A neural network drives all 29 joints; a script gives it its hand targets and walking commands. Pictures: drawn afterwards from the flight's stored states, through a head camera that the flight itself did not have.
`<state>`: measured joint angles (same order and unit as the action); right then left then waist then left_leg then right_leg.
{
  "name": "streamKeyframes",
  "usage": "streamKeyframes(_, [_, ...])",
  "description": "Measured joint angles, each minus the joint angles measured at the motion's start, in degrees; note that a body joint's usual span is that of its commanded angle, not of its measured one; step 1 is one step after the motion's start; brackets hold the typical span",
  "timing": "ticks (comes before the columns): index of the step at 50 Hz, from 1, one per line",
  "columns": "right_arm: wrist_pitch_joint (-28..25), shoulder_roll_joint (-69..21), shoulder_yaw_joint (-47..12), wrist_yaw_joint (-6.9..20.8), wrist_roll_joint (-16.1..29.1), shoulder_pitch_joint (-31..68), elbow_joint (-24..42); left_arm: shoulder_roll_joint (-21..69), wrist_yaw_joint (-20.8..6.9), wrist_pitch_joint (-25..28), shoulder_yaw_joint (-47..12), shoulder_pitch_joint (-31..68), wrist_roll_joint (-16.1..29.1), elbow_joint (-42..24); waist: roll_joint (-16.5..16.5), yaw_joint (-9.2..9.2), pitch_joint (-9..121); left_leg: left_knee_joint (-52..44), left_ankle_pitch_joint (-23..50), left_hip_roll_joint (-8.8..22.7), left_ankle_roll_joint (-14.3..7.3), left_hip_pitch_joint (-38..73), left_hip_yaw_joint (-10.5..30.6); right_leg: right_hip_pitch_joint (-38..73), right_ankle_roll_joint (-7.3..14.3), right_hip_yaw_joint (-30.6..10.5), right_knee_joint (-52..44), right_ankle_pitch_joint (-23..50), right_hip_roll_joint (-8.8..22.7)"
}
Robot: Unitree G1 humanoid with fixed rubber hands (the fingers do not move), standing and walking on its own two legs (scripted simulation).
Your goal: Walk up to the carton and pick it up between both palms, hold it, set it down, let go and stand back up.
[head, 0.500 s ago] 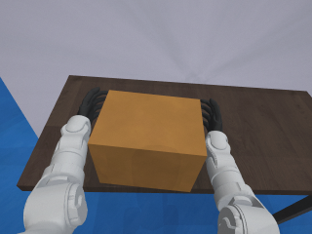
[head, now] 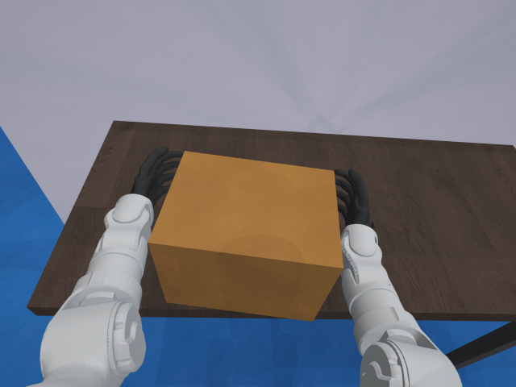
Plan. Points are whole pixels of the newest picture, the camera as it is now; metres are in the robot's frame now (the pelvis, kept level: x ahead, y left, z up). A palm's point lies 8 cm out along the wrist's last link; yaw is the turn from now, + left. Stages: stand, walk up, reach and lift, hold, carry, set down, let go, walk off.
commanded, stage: set down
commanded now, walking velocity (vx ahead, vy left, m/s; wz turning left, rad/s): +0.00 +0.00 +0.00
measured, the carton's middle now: (249, 237) +0.37 +0.01 +0.03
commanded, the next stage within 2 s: none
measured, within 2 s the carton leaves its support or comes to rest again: rests again in 0.94 s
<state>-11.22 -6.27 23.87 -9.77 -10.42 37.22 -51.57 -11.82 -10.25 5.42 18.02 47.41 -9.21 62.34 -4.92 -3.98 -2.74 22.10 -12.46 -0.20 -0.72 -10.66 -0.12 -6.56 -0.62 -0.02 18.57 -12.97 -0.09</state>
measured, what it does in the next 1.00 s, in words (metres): stands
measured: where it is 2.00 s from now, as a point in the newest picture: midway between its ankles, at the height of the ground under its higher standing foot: outside the picture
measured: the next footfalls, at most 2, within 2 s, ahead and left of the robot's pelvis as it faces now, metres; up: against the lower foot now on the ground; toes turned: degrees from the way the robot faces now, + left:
none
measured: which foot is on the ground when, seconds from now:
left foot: down 0.00-1.00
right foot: down 0.00-1.00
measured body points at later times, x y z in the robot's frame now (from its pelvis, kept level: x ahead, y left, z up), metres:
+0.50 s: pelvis +0.00 +0.00 +0.00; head +0.04 +0.04 +0.45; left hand +0.44 +0.17 +0.07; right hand +0.38 -0.17 +0.07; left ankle -0.01 +0.11 -0.75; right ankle -0.04 -0.13 -0.75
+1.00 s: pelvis +0.00 +0.01 +0.00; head +0.05 +0.04 +0.44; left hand +0.44 +0.19 +0.04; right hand +0.39 -0.17 +0.03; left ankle -0.01 +0.11 -0.75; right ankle -0.04 -0.13 -0.75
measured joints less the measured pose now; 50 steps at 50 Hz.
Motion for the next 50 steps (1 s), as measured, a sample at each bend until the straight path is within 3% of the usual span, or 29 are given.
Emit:
streamKeyframes(36, [-1.32, -1.03, 3.45, 0.91, -3.28, 0.61, -0.18, 0.29, -1.02, 1.78, 3.05, 1.13, -0.3, 1.87, -0.51, 0.0, -0.8, 0.0, 0.11, 0.0, 0.0, -0.02, 0.0, -0.01, 0.0, 0.0, 0.0, 0.06, 0.0])
streamKeyframes(41, [-2.45, 0.15, 3.46, 0.35, -3.27, 2.04, -4.41, -0.12, 1.19, 1.99, 2.82, 1.16, -0.3, 3.06, -0.42, 0.01, -0.86, 0.01, 0.17, 0.0, 0.0, -0.34, 0.0, -0.32, 0.0, 0.0, 0.0, 0.13, 0.0])
streamKeyframes(44, [-2.35, 1.27, 3.46, -0.16, -3.15, 3.47, -8.42, -1.22, 3.31, 2.6, -0.36, 1.22, -0.32, 6.09, 0.03, 0.01, -0.27, 0.26, 0.26, 0.0, 0.0, -1.89, -0.01, -1.74, -0.01, 0.0, -0.01, 0.32, 0.0])
streamKeyframes(50, [-4.34, 4.11, 1.05, -1.45, 1.83, 5.34, -15.34, -3.07, 6.14, 7.19, -7.08, 1.78, 5.08, 10.96, 2.52, 0.03, 5.37, 3.03, -0.14, 0.06, -0.01, -10.19, -0.01, -8.9, -0.57, 0.0, 0.4, 1.02, -0.03])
